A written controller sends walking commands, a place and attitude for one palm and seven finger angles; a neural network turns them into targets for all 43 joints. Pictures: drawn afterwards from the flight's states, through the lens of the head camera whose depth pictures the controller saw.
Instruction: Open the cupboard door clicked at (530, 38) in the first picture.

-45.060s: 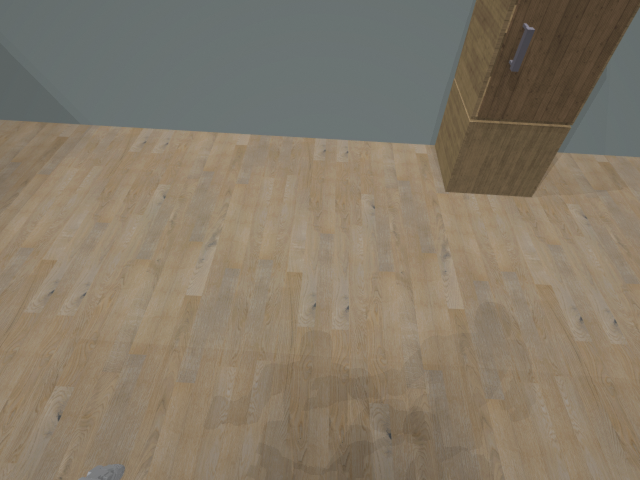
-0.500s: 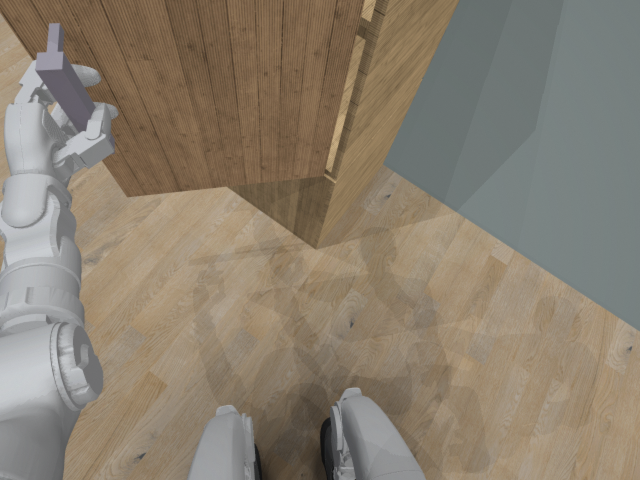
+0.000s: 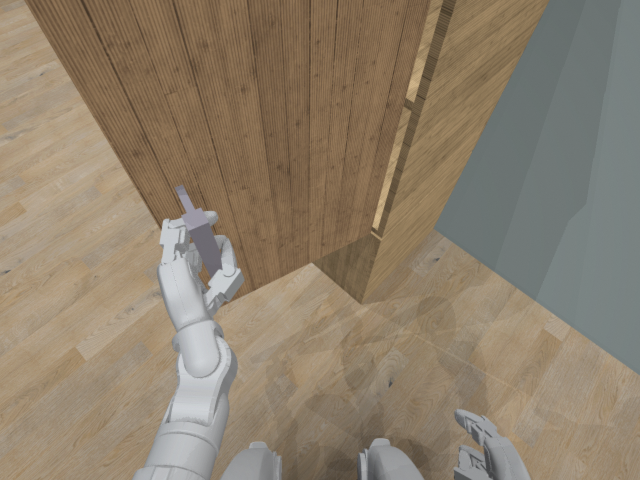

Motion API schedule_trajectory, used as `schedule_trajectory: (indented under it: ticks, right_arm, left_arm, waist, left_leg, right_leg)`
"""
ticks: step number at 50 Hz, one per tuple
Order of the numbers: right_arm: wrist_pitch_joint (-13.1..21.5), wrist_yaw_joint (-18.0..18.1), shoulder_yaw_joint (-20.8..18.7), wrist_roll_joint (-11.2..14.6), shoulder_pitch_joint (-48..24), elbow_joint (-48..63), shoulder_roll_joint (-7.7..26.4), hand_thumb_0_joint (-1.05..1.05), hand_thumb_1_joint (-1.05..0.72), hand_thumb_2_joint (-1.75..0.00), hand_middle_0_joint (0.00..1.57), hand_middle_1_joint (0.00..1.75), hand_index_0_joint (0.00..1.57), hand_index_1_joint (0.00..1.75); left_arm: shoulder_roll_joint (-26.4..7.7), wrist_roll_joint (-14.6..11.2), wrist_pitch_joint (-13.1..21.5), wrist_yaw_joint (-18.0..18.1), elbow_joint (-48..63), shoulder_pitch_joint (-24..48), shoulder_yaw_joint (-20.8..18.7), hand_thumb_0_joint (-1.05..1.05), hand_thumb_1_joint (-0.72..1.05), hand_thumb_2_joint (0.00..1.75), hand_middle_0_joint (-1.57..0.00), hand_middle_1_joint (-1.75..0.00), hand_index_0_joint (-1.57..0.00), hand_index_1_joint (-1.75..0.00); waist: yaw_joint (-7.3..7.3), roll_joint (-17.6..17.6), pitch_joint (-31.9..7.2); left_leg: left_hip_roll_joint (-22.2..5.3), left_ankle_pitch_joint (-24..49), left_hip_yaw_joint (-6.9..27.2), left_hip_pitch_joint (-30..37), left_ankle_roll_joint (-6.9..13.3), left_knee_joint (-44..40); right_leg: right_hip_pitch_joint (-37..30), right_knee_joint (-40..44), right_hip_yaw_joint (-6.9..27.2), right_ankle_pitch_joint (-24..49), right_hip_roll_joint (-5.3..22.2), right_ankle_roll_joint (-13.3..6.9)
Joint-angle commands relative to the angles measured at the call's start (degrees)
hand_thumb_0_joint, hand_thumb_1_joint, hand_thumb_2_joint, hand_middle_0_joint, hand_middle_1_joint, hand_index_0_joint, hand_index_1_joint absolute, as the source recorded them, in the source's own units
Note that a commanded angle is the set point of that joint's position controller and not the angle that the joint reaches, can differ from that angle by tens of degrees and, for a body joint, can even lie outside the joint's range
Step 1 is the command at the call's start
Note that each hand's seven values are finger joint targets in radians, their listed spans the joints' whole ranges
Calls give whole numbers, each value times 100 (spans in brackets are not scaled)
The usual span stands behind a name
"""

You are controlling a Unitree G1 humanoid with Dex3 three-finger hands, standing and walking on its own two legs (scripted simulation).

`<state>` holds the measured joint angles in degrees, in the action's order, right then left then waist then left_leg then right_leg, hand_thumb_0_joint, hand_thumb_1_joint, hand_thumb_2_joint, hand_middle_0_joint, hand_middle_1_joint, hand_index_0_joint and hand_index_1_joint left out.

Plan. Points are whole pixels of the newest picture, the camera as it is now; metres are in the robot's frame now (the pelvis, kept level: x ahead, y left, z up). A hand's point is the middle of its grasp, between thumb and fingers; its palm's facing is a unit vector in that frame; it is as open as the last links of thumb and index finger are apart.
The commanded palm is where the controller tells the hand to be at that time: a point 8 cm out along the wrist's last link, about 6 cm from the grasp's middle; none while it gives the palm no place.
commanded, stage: pull the door open along its arc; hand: left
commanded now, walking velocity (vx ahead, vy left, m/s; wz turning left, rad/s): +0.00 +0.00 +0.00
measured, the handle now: (201, 236) +0.41 +0.17 +0.03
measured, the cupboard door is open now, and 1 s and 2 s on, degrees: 73 92 94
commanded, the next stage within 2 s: open thumb and fingers to let go in 0.36 s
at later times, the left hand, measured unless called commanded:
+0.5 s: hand (295, 324) +0.29 +0.04 +0.03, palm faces +0.40 -0.92 -0.03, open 6.5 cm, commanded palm +0.25 +0.09 +0.02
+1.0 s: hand (293, 317) +0.30 +0.04 +0.03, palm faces +0.43 -0.90 -0.03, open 12.9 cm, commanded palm +0.26 +0.08 +0.02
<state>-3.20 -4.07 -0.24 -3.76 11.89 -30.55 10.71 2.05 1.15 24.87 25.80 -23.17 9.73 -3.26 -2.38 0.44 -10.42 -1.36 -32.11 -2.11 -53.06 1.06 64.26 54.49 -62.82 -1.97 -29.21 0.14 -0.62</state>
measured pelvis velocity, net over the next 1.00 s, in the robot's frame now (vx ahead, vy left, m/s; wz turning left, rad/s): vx -0.03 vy -0.04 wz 0.06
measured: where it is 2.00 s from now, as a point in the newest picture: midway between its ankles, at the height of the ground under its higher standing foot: outside the picture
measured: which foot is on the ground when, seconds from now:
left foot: down 0.00-1.00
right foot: down 0.00-1.00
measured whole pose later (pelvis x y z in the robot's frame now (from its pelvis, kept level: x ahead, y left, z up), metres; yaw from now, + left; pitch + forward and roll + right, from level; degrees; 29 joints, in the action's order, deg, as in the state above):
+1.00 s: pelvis -0.03 -0.04 -0.01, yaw +4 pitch +18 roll +1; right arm 3.5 -1.0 -1.2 -5.6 11.1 -36.1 10.4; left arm 7.3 6.7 23.4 35.9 -24.6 6.0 7.6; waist -1.5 1.1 -10.1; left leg -0.6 -29.3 1.5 -53.1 -2.2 64.6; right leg 54.3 -65.6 -5.5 -29.2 1.0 -4.1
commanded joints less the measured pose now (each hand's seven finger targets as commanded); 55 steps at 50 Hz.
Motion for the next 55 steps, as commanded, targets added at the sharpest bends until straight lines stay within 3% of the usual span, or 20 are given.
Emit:
schedule_trajectory:
  ticks: [1,3,5,10,11,15,19,22,23,25,27,32,34,39,43,45,48,51,53,55]
  right_arm:
    - [180,123,-303,-104,267,475,646,0,-90,-90,20,30,20,30]
    - [232,151,-310,-109,190,479,593,0,-90,-90,20,30,20,30]
    - [293,173,-294,-104,90,455,564,0,-90,-90,20,30,20,30]
    - [471,190,-255,-123,-79,448,465,0,-90,-90,20,30,20,30]
    - [512,188,-249,-127,-95,440,458,0,-90,-90,20,30,20,30]
    - [672,175,-244,-156,-162,474,395,0,-90,-90,20,30,20,30]
    - [852,194,-203,-180,-290,482,361,0,-90,-90,20,30,20,30]
    - [919,256,-198,-179,-324,400,398,0,-90,-90,20,30,20,30]
    - [905,295,-204,-186,-333,298,429,0,-90,-90,20,30,20,30]
    - [923,336,-204,-191,-354,237,396,0,-90,-90,20,30,20,30]
    - [924,344,-225,-181,-349,292,408,0,-90,-90,20,30,20,30]
    - [909,370,-222,-173,-347,272,430,0,-90,-90,20,30,20,30]
    - [900,362,-232,-179,-328,233,429,0,-90,-90,20,30,20,30]
    - [932,334,-245,-181,-332,242,460,0,-90,-90,20,30,20,30]
    - [919,356,-245,-183,-347,257,473,0,-90,-90,20,30,20,30]
    - [906,362,-234,-182,-375,269,463,0,-90,-90,20,30,20,30]
    - [912,353,-229,-196,-363,275,452,0,-90,-90,20,30,20,30]
    - [925,331,-236,-210,-322,238,469,0,-90,-90,20,30,20,30]
    - [941,336,-235,-217,-309,229,493,0,-90,-90,20,30,20,30]
    - [937,335,-233,-213,-311,213,488,0,-90,-90,20,30,20,30]
  left_arm:
    - [-317,453,383,716,1133,267,14,0,90,90,-40,-135,-40,-135]
    - [-107,537,380,691,1246,53,315,0,90,90,-40,-135,-40,-135]
    - [69,481,368,662,1300,-28,519,0,90,90,-40,-135,-40,-135]
    - [404,476,371,635,1536,-504,935,0,90,90,-40,-135,-40,-135]
    - [438,491,362,636,1533,-582,997,0,90,90,-40,-135,-40,-135]
    - [795,659,323,662,1871,-1059,1455,0,90,90,-40,-135,-40,-135]
    - [1056,843,164,746,1943,-1184,1799,0,90,90,-40,-135,-40,-135]
    - [854,807,90,890,1865,-588,1568,0,90,90,-40,-135,-40,-135]
    - [612,792,111,973,1774,12,1343,0,90,90,-40,-135,-40,-135]
    - [618,749,118,1003,1472,44,1215,0,76,84,-39,-134,-39,-134]
    - [547,722,146,990,1564,71,1153,0,62,78,-38,-132,-38,-132]
    - [548,643,177,878,1446,351,1172,0,27,63,-35,-128,-35,-128]
    - [620,671,225,862,1382,489,1245,0,13,57,-35,-127,-35,-127]
    - [797,670,276,867,1136,658,1385,0,-22,42,-32,-123,-32,-123]
    - [622,668,252,965,1064,828,1188,0,-50,30,-30,-120,-30,-120]
    - [607,663,249,1014,1093,891,1149,0,-50,30,-30,-120,-30,-120]
    - [700,725,237,1061,1067,873,1220,0,-50,30,-27,-105,-27,-105]
    - [834,746,249,1081,1020,1021,1336,0,-50,30,-25,-90,-25,-90]
    - [810,773,237,1108,932,1090,1318,0,-50,30,-23,-80,-23,-80]
    - [812,768,240,1121,908,1108,1304,0,-50,30,-22,-70,-22,-70]
  waist:
    - [240,-257,-1984]
    - [245,-198,-1987]
    - [180,-357,-1853]
    - [207,-298,-1744]
    - [186,-421,-1716]
    - [169,-455,-1768]
    - [81,-512,-1532]
    - [20,-565,-1416]
    - [-27,-547,-1405]
    - [4,-681,-1438]
    - [92,-556,-1695]
    - [7,-758,-1670]
    - [-16,-609,-1635]
    - [-45,-627,-1586]
    - [-3,-645,-1642]
    - [21,-620,-1680]
    - [56,-463,-1654]
    - [-22,-472,-1638]
    - [-30,-588,-1638]
    - [-6,-475,-1612]
  left_leg:
    - [130,2759,184,930,-165,-707]
    - [146,2760,155,1018,-151,-707]
    - [164,2551,156,988,-136,-727]
    - [210,2418,146,949,-132,-723]
    - [214,2331,155,911,-131,-714]
    - [223,2382,180,919,-146,-674]
    - [243,1977,226,756,-131,-602]
    - [266,1698,270,566,-133,-501]
    - [271,1555,274,469,-135,-444]
    - [296,1386,276,330,-137,-403]
    - [312,1486,259,369,-131,-414]
    - [311,1347,277,215,-111,-377]
    - [295,1320,270,284,-108,-396]
    - [293,1229,264,352,-80,-410]
    - [300,1186,252,326,-69,-441]
    - [307,1144,233,320,-71,-459]
    - [290,1245,236,429,-67,-518]
    - [279,1255,232,514,-64,-523]
    - [266,1230,258,496,-58,-545]
    - [270,1233,246,530,-64,-570]
  right_leg:
    - [-1974,521,-44,2988,-60,-121]
    - [-2029,583,-31,3068,-47,-124]
    - [-2075,689,-19,3003,-30,-101]
    - [-2215,787,46,3125,37,-94]
    - [-2232,819,70,3130,57,-75]
    - [-2291,786,86,3381,105,-66]
    - [-2047,876,144,2970,155,-35]
    - [-1884,965,261,2586,199,-11]
    - [-1810,995,365,2341,243,11]
    - [-1904,1101,528,2099,307,55]
    - [-2080,1069,559,2240,311,38]
    - [-2155,1164,710,2134,379,103]
    - [-2021,1132,651,1992,364,79]
    - [-1763,1116,500,1632,291,34]
    - [-1782,1141,504,1400,273,9]
    - [-1812,1172,529,1286,273,9]
    - [-1697,1071,356,1334,197,-56]
    - [-1556,1025,253,1338,156,-62]
    - [-1515,994,193,1243,130,-73]
    - [-1491,998,179,1223,122,-90]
